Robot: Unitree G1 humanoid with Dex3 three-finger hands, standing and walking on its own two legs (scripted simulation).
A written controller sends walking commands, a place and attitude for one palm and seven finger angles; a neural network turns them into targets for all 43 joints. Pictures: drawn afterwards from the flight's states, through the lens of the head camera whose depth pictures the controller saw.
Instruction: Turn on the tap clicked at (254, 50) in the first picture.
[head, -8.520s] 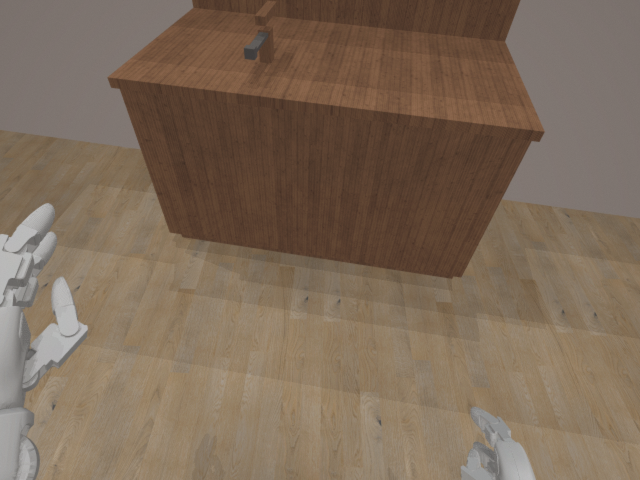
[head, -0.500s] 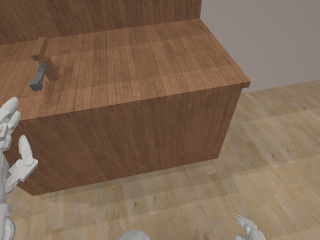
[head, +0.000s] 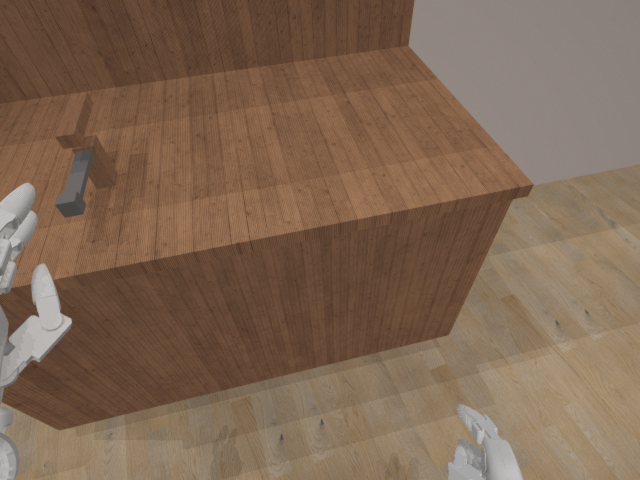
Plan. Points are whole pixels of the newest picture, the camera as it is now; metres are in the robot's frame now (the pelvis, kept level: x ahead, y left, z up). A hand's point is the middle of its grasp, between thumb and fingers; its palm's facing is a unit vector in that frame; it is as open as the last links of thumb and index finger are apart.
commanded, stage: come to a stop and stand still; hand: left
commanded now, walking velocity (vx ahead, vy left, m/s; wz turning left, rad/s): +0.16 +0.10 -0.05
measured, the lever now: (70, 204) +0.47 +0.42 +0.07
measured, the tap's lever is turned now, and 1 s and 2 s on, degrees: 0 0 0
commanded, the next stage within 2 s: look again from close up in 1.22 s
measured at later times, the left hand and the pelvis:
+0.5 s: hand (54, 288) +0.24 +0.25 +0.19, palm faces +0.32 -0.84 -0.44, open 7.4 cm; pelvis +0.02 +0.03 +0.01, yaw -3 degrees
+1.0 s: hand (32, 353) +0.19 +0.25 +0.18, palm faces +0.39 -0.84 -0.38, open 7.4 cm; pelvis -0.03 +0.01 +0.01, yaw -2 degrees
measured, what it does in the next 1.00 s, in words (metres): steps on the spot: left foot, then right foot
